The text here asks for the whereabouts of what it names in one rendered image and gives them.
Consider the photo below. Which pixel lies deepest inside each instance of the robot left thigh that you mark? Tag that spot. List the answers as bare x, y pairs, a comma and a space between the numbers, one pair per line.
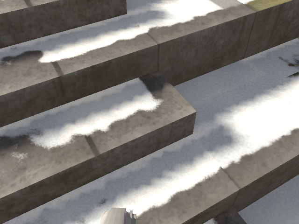
118, 215

